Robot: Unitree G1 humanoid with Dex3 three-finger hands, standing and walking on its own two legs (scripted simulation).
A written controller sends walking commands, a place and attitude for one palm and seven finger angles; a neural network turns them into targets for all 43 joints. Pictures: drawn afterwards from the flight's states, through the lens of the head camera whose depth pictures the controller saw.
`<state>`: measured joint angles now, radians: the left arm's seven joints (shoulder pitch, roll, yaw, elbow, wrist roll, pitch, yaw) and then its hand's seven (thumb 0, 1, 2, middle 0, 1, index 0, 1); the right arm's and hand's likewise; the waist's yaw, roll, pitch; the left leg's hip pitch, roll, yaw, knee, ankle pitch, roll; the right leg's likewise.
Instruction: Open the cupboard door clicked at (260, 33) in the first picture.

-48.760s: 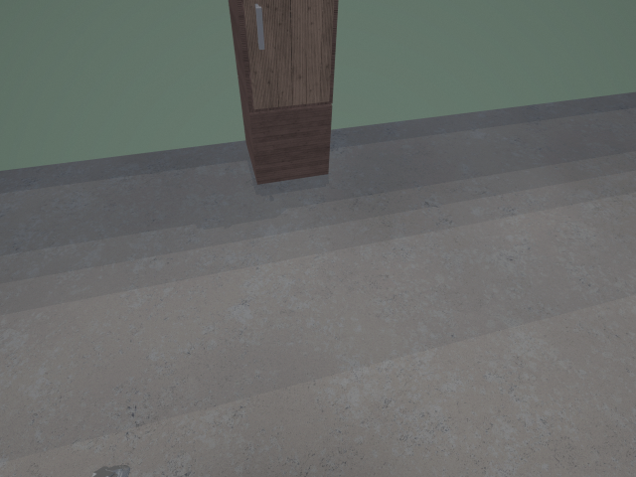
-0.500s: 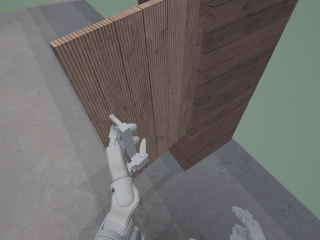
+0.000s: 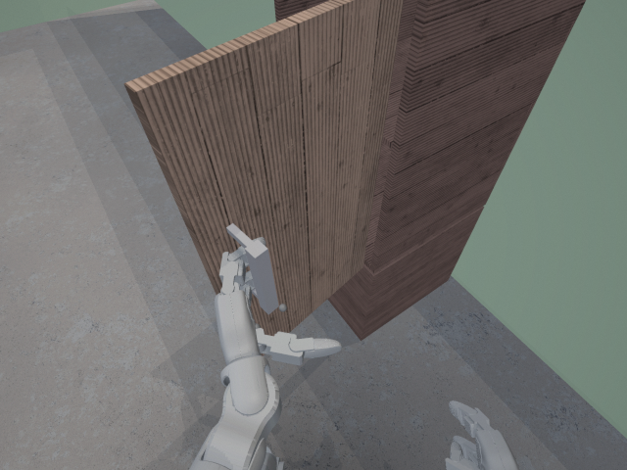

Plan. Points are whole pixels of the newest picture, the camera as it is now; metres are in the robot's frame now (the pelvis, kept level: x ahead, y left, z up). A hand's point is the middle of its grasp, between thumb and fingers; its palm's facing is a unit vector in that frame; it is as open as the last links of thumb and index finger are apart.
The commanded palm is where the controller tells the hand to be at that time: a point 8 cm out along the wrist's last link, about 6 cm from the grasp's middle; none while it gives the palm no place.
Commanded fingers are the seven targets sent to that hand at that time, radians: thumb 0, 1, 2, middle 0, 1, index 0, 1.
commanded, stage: open thumb and fingers to let go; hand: left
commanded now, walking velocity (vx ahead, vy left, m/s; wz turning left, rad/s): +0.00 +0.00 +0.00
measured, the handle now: (253, 271) +0.36 +0.10 +0.06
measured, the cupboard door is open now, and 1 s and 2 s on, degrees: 100 100 100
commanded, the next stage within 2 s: slide the hand sideways off the handle in 0.08 s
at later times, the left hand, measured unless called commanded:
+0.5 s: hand (272, 337) +0.27 +0.06 +0.06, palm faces -0.12 -0.99 +0.07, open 16.5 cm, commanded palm +0.25 +0.11 +0.05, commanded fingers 0.00 -0.50 0.30 -0.15 -0.30 -0.15 -0.30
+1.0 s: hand (244, 373) +0.23 +0.09 +0.05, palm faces -0.09 -1.00 +0.03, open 16.3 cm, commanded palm +0.20 +0.15 +0.05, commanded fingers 0.00 -0.50 0.30 -0.15 -0.30 -0.15 -0.30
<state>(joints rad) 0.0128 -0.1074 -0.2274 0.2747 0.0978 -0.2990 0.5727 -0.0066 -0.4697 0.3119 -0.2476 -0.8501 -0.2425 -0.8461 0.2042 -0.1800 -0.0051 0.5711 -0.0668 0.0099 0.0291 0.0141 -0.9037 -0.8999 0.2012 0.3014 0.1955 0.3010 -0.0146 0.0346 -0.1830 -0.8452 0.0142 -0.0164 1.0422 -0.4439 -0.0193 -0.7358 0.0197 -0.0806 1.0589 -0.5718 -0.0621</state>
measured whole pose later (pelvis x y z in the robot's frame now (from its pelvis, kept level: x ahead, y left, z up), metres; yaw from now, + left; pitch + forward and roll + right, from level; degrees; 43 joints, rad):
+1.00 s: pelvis +0.00 +0.03 -0.01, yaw -1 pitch +14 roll -1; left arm 0.38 0.06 -0.25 -0.10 -0.01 -0.37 0.07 -0.01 -0.50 0.30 -0.15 -0.30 -0.14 -0.29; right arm 0.23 -0.19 0.02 0.40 -0.01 0.02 0.03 0.01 -0.90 -0.90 0.20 0.30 0.20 0.30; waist 0.00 0.04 -0.16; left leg -0.88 0.01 0.01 1.12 -0.48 0.02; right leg -0.77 0.01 -0.05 1.11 -0.59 -0.02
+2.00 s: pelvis +0.00 +0.02 +0.02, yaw +0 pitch +8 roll -2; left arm 0.61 0.26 0.07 -0.36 -0.26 -0.25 -0.19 -0.01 -0.46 0.31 -0.16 -0.30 -0.15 -0.30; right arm 0.28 -0.23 0.02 0.42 0.05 -0.07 -0.06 0.02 -0.90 -0.90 0.20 0.30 0.20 0.30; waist 0.01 0.05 -0.16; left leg -0.69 0.02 -0.02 0.98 -0.44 0.01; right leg -0.55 0.03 -0.08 0.94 -0.53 -0.03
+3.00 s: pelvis +0.02 +0.03 +0.08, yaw -2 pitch -4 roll +0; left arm 0.49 0.34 0.31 -0.40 -0.08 -0.05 0.11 0.02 0.88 0.89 -0.21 -0.30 -0.21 -0.30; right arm 0.20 -0.23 0.02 0.63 0.01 -0.09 -0.08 0.02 -0.90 -0.90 0.20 0.30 0.20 0.30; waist 0.06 0.05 0.00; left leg -0.15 0.00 0.03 0.44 -0.22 0.02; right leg -0.04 0.02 -0.03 0.39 -0.29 -0.02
